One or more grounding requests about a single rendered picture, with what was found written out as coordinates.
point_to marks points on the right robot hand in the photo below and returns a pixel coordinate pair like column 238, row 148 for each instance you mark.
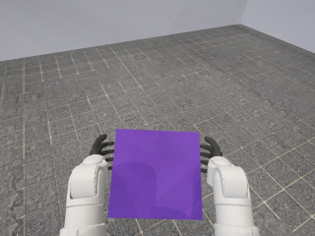
column 214, row 150

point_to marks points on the right robot forearm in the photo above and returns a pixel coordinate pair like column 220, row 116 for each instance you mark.
column 232, row 199

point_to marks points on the left robot forearm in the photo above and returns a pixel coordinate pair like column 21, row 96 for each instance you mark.
column 85, row 198

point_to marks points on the carton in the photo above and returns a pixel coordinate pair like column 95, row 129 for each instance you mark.
column 156, row 175

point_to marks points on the left robot hand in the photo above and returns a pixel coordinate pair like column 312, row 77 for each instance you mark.
column 98, row 146

